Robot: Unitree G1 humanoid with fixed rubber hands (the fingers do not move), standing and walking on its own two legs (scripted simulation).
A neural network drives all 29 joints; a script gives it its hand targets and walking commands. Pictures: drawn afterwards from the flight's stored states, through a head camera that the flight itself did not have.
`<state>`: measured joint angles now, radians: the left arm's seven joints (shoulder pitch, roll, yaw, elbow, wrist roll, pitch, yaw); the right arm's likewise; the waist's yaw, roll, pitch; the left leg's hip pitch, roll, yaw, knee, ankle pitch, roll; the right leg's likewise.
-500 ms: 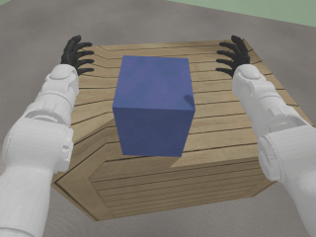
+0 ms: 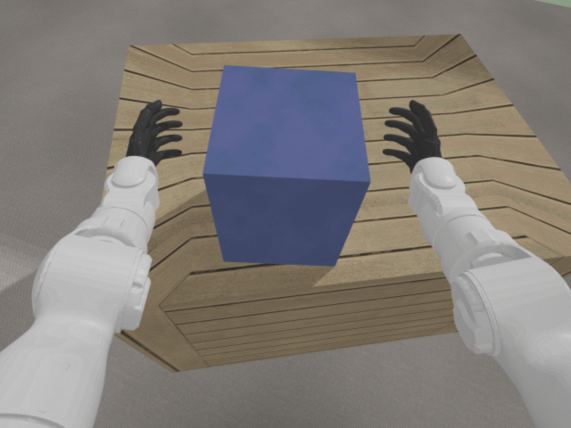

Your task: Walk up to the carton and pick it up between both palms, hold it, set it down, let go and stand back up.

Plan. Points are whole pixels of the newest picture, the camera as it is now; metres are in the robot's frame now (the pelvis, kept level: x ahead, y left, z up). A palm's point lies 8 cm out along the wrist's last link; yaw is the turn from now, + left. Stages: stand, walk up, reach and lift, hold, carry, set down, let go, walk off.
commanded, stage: reach and lift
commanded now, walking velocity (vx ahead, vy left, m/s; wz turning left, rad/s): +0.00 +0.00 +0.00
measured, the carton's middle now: (284, 174) +0.50 +0.02 +0.01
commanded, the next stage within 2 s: none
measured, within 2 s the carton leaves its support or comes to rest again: neither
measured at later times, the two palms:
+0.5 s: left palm (177, 162) +0.48 +0.18 +0.06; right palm (395, 167) +0.46 -0.14 +0.07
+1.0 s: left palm (182, 173) +0.46 +0.17 +0.07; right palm (389, 188) +0.43 -0.12 +0.07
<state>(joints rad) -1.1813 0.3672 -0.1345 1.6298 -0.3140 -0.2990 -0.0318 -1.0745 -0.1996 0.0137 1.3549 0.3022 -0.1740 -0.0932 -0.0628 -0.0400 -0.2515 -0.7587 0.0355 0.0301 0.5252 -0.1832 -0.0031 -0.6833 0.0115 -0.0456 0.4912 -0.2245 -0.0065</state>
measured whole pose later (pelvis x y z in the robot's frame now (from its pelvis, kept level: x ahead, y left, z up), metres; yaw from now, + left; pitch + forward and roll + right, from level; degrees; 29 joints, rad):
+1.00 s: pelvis +0.01 +0.01 +0.02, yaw -1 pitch +13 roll -1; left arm -0.95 0.03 0.64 1.17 0.44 -0.19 -0.01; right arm -0.83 0.19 -0.81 0.89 -0.60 -0.22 -0.02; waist 0.00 -0.04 -0.04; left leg -0.42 0.01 0.07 0.34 -0.14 0.02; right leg -0.35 -0.01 -0.01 0.30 -0.17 0.02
